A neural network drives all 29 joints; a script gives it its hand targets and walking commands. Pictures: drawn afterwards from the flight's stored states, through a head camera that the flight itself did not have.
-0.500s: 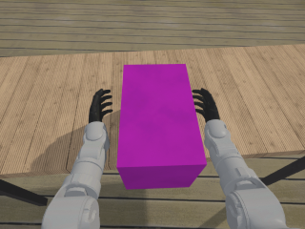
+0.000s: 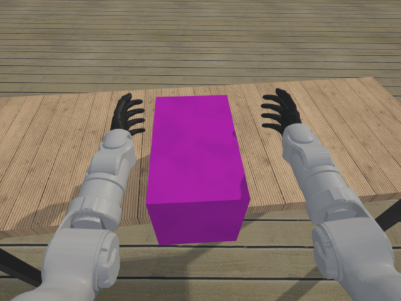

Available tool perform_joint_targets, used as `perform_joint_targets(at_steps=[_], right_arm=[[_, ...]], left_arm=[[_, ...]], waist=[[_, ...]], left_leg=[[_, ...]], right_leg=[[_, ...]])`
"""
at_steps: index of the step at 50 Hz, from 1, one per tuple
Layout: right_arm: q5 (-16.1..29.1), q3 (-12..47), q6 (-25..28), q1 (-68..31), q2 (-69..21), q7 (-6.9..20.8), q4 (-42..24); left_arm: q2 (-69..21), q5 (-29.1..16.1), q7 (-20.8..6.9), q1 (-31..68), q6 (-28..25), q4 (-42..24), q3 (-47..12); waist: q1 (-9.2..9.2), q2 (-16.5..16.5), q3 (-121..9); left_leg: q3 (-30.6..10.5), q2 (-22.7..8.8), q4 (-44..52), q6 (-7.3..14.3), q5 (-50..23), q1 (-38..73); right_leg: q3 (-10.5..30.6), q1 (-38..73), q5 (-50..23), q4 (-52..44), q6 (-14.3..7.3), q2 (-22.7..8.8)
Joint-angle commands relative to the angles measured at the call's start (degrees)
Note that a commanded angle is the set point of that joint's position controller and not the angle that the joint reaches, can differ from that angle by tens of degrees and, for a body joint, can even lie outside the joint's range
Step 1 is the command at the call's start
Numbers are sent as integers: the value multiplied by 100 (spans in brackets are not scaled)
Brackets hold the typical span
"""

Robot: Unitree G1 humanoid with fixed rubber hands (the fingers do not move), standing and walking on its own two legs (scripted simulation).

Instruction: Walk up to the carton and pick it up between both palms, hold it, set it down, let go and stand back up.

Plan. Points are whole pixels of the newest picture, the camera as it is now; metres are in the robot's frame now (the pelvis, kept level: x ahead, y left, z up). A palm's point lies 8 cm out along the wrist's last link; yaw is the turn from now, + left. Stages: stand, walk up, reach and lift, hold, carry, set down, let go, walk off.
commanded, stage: set down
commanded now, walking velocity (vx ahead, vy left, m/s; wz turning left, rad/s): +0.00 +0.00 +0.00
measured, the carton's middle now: (194, 166) +0.44 +0.01 +0.01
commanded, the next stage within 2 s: let go in 1.96 s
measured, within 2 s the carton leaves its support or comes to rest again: neither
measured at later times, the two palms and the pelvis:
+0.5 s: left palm (111, 134) +0.44 +0.18 +0.13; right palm (272, 120) +0.46 -0.15 +0.14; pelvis -0.01 +0.02 +0.00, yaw +0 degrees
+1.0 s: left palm (116, 147) +0.42 +0.17 +0.11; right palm (277, 134) +0.44 -0.16 +0.12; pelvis +0.02 +0.01 +0.01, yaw +0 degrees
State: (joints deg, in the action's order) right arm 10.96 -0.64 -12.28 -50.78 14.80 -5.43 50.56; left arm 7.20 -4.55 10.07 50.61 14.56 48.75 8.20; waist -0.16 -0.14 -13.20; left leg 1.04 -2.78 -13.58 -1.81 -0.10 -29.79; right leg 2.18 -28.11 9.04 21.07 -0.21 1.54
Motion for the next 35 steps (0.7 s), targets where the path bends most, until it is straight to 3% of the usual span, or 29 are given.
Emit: perform_joint_targets(at_steps=[1, 2, 3, 4, 6, 8, 11, 13, 15, 17, 18, 19, 21, 22, 24, 25, 28, 29, 30, 31, 34, 35], right_arm=[[-135, -327, 5, -3744, 699, 12, -1061], [-142, -332, -82, -3747, 784, 3, -895], [-98, -289, -127, -3914, 753, 8, -894], [-169, -412, -147, -4121, 778, 10, -1078], [-118, -442, -89, -4335, 786, -12, -1022], [-254, -627, -26, -4388, 936, -44, -843], [-220, -468, 65, -4455, 809, -21, -1019], [-300, -622, 53, -4330, 970, -10, -645], [-456, -726, 28, -4386, 908, 34, -544], [-534, -810, 84, -4348, 986, 87, -622], [-537, -847, 128, -4491, 1007, 102, -797], [-496, -871, 215, -4542, 960, 93, -847], [-557, -783, 301, -3900, 904, 133, -743], [-532, -778, 312, -4163, 1019, 166, -757], [-647, -987, 382, -4040, 1008, 186, -837], [-722, -925, 404, -3931, 997, 187, -867], [-484, -757, 500, -3764, 853, 177, -1118], [-599, -766, 479, -3507, 823, 174, -1237], [-624, -823, 411, -4110, 992, 160, -1189], [-619, -822, 409, -3688, 1022, 142, -1269], [-487, -808, 385, -3902, 1120, 138, -1593], [-460, -694, 365, -3676, 1000, 144, -1480]], left_arm=[[802, 116, -25, 3550, 38, -1107, 96], [836, 154, -15, 3359, 164, -810, 168], [832, 164, -36, 3397, 230, -727, 183], [752, 98, -38, 3592, 279, -754, 248], [886, 171, 1, 3758, 221, -841, 320], [889, 261, 55, 3972, 137, -1111, 304], [759, 204, 84, 3846, 81, -951, 370], [885, 286, 134, 3774, 97, -792, 401], [767, 327, 57, 3907, 127, -695, 361], [734, 467, 50, 3904, 93, -1016, 410], [766, 447, 71, 4077, 29, -1286, 397], [693, 489, 87, 4170, -78, -1509, 296], [589, 526, 129, 3572, -143, -1456, 281], [579, 525, 134, 3573, -114, -1350, 307], [447, 540, 125, 3627, -168, -1475, 255], [446, 607, 148, 3475, -153, -1476, 315], [169, 399, 181, 3450, -240, -2002, -44], [230, 389, 192, 3120, -234, -1915, 109], [378, 478, 190, 3593, -124, -1772, 189], [375, 382, 229, 3353, -115, -1942, 139], [421, 290, 250, 3558, -96, -2366, -18], [251, 230, 251, 3243, -76, -2196, -127]], waist=[[-33, -297, -3312], [-73, -239, -3222], [-116, -289, -3172], [-24, -568, -3341], [-134, -420, -3386], [-46, -246, -3652], [-161, -547, -3729], [-123, -344, -3551], [-86, -353, -3522], [-108, -95, -3839], [-48, -183, -3835], [-72, 26, -4135], [-35, -17, -4010], [-88, -147, -4019], [-20, 131, -4208], [-22, -3, -4369], [10, 311, -4410], [27, 163, -4364], [10, 193, -4439], [65, 105, -4513], [77, 235, -4530], [59, 232, -4366]], left_leg=[[3, 541, -446, 303, -288, 2823], [-48, 505, -377, 300, -84, 2859], [-16, 506, -398, 348, -100, 2894], [-50, 516, -385, 376, -200, 2955], [-4, 531, -461, 363, -297, 3011], [10, 537, -402, 269, -500, 3030], [-35, 481, -378, 360, -590, 3290], [-55, 449, -258, 289, -579, 3309], [-77, 440, -177, 240, -505, 3430], [-79, 437, -241, 213, -605, 3810], [-122, 433, -285, 284, -691, 3897], [-119, 451, -246, 211, -877, 4203], [-145, 401, -248, 164, -1219, 4361], [-197, 363, -215, 211, -1265, 4408], [-175, 407, -267, 157, -1494, 4503], [-220, 359, -210, 122, -1683, 4642], [-160, 351, -346, 24, -2155, 5046], [-218, 329, -336, 25, -2231, 4932], [-144, 370, -281, 51, -1924, 4942], [-104, 374, -336, 42, -1905, 4970], [-120, 361, -372, 42, -1821, 5000], [-197, 260, -424, 38, -1942, 4865]], right_leg=[[-227, 729, -1380, -268, 599, 85], [-240, 637, -1158, -330, 542, 124], [-203, 624, -1131, -329, 618, 110], [-255, 708, -1314, -333, 596, 156], [-153, 686, -1334, -335, 599, 88], [-257, 951, -1682, -258, 528, 167], [-262, 814, -1506, -331, 535, 219], [-327, 812, -1570, -415, 490, 253], [-325, 785, -1626, -469, 483, 247], [-355, 677, -1476, -569, 434, 234], [-354, 563, -1453, -560, 438, 239], [-333, 666, -1571, -614, 366, 237], [-383, 663, -1755, -759, 340, 285], [-369, 655, -1833, -750, 353, 267], [-353, 745, -2079, -821, 314, 252], [-430, 745, -2185, -798, 332, 305], [-375, 848, -2372, -882, 221, 283], [-420, 876, -2395, -991, 206, 309], [-422, 798, -2107, -954, 239, 269], [-435, 911, -2247, -1003, 253, 285], [-454, 855, -2099, -905, 239, 281], [-438, 819, -2060, -883, 198, 273]])
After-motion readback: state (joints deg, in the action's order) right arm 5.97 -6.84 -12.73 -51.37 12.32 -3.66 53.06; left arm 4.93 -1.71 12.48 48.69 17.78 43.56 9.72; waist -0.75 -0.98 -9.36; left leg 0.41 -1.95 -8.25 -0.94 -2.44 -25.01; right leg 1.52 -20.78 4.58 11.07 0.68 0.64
